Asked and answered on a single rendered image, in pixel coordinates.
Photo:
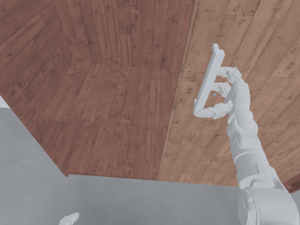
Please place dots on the robot left hand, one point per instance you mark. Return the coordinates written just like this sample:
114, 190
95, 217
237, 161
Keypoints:
69, 220

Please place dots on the handle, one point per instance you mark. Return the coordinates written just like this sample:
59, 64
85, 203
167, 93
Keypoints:
209, 77

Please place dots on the robot right forearm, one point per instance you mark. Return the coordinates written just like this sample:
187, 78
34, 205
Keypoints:
253, 169

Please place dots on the wardrobe door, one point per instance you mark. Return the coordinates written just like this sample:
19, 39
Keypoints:
261, 38
292, 180

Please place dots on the robot right upper arm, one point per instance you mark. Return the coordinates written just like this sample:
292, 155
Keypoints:
266, 206

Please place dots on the robot right hand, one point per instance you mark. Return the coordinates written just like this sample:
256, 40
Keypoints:
238, 94

